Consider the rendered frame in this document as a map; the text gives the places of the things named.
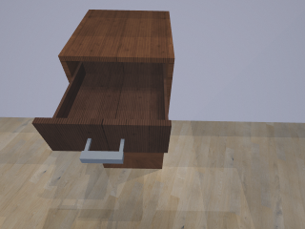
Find handle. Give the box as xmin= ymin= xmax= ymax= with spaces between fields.
xmin=79 ymin=138 xmax=125 ymax=164

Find drawer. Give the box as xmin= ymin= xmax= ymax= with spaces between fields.
xmin=32 ymin=61 xmax=172 ymax=153

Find cabinet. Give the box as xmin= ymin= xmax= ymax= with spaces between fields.
xmin=58 ymin=10 xmax=175 ymax=169

